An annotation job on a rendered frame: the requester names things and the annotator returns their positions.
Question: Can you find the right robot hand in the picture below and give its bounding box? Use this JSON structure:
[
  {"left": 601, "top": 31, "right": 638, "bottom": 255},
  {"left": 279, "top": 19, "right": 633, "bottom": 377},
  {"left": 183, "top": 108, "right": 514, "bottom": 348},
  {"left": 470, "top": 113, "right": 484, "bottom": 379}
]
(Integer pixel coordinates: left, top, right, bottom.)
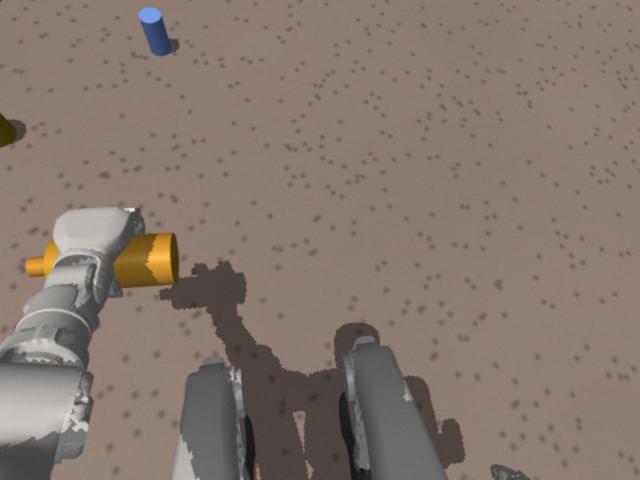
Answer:
[{"left": 490, "top": 464, "right": 530, "bottom": 480}]

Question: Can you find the left robot hand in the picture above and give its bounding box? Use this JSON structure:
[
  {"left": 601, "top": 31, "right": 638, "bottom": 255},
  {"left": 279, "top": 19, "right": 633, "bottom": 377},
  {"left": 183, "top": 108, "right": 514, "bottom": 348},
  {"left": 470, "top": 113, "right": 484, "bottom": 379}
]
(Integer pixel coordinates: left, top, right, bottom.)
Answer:
[{"left": 53, "top": 207, "right": 146, "bottom": 298}]

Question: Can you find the right robot foot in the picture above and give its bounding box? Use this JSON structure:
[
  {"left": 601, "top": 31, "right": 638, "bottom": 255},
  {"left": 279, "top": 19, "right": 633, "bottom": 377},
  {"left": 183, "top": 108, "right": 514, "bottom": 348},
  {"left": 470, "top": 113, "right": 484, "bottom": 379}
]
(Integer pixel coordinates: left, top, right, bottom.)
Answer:
[{"left": 339, "top": 391, "right": 372, "bottom": 480}]

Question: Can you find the left robot arm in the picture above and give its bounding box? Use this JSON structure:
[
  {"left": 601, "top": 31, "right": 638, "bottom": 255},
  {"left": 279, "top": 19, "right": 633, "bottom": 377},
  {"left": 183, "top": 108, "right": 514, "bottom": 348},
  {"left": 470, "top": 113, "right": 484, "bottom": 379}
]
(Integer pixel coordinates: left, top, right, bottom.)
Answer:
[{"left": 0, "top": 248, "right": 114, "bottom": 480}]

